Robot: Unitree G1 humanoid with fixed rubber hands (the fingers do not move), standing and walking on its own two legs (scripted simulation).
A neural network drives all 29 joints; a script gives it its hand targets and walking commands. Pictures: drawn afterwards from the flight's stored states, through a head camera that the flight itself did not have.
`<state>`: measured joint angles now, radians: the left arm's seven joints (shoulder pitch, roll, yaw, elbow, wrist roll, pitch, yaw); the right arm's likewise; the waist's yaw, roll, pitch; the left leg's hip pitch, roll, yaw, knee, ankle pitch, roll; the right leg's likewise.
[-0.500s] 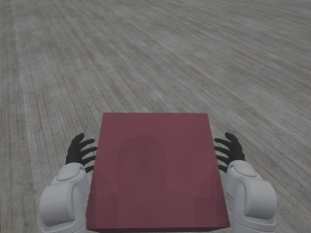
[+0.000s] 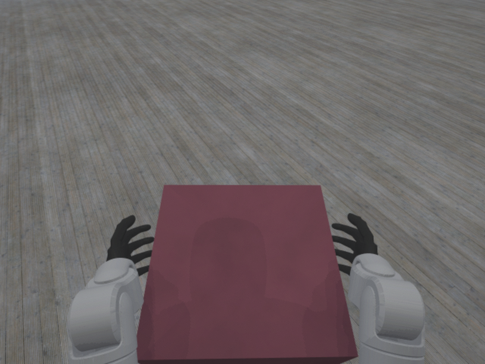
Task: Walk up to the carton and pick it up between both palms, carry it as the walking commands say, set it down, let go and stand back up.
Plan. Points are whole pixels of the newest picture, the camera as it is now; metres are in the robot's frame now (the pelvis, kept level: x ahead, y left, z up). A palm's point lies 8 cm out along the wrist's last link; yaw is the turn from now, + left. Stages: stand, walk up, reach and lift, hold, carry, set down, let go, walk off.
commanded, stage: carry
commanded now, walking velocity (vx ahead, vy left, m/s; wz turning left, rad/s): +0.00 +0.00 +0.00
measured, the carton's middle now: (243, 275) +0.27 +0.00 +0.02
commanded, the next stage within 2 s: hold in 1.12 s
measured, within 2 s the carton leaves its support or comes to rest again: neither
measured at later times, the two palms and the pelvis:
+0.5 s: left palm (134, 264) +0.26 +0.17 +0.08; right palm (358, 266) +0.25 -0.18 +0.06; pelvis +0.00 +0.00 +0.00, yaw +0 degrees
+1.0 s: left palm (139, 262) +0.28 +0.16 +0.07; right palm (354, 264) +0.27 -0.18 +0.05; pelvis +0.01 +0.00 +0.00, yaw +0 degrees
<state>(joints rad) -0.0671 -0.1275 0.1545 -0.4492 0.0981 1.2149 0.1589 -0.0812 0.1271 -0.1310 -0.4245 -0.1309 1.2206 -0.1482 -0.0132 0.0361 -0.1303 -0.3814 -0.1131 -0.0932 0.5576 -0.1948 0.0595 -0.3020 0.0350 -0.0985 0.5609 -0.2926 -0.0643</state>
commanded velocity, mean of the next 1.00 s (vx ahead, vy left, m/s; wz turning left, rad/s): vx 0.00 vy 0.00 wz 0.00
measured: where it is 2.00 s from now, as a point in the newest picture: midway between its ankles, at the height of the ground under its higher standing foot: outside the picture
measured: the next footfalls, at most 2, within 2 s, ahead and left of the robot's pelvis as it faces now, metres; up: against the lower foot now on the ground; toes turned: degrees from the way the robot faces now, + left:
none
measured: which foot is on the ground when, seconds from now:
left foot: down 0.00-1.00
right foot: down 0.00-1.00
